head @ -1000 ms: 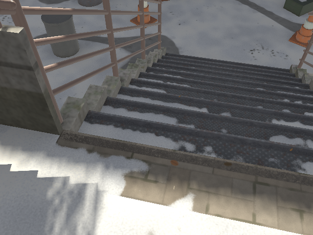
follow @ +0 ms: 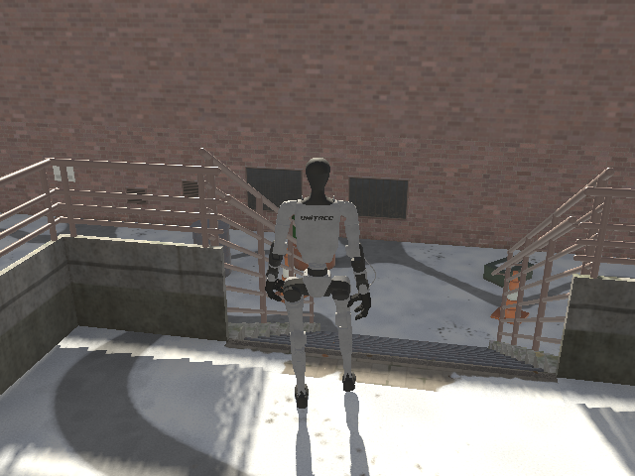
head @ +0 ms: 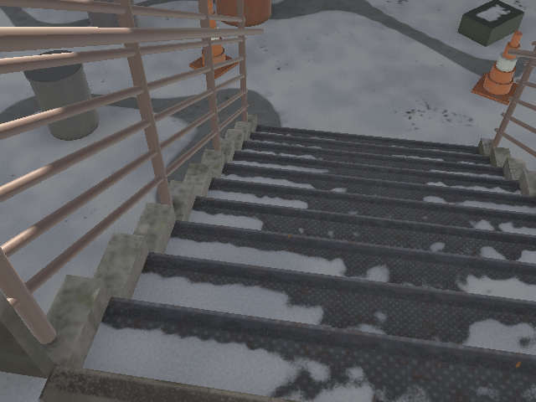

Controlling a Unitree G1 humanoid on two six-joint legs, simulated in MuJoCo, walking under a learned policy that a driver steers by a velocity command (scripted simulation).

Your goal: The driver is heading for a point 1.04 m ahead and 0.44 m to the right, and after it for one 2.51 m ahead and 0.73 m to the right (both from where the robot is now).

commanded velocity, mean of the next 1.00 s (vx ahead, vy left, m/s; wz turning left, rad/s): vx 0.50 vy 0.00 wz -0.42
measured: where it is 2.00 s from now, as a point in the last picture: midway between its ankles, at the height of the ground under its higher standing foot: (374, 347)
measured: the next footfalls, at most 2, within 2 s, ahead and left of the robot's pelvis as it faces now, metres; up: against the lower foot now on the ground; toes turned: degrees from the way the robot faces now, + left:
right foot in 0.30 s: +0.34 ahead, -0.18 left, +0.00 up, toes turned -6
left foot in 0.92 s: +0.68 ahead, -0.03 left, -0.17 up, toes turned -21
